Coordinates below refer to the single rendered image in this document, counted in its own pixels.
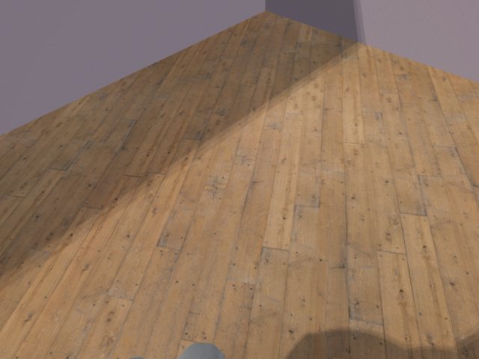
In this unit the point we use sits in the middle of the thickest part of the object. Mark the robot left thigh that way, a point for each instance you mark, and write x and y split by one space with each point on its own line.
202 351

